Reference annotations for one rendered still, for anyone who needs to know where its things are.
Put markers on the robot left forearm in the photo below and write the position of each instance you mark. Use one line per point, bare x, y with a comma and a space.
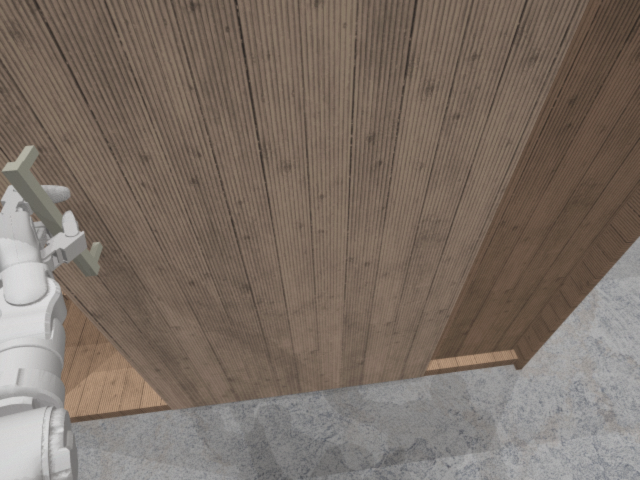
32, 339

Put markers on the left robot upper arm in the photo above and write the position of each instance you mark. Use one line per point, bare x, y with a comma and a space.
38, 444

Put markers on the handle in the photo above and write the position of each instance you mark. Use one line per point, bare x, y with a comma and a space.
19, 175

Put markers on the robot left hand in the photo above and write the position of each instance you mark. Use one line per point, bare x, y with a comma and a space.
21, 239

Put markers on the wardrobe door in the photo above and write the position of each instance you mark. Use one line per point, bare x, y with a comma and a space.
579, 168
290, 194

